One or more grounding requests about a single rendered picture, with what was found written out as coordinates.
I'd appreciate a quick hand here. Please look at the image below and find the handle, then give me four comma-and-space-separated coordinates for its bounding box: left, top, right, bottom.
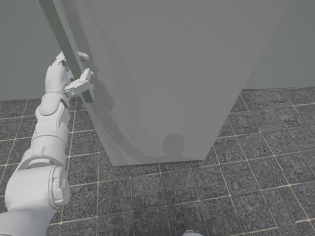
39, 0, 95, 103

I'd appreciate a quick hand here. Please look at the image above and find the robot left forearm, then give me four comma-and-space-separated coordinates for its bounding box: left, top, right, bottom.
5, 93, 70, 210

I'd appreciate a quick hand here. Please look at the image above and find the fridge door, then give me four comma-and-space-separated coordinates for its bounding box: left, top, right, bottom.
35, 0, 290, 166

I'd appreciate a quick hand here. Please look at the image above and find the right robot shin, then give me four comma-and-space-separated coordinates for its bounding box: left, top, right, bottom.
183, 230, 194, 235

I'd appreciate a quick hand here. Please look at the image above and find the robot left upper arm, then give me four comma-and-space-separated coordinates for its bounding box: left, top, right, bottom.
0, 165, 71, 236

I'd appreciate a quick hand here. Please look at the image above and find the robot left hand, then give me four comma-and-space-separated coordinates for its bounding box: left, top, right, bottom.
45, 52, 95, 102

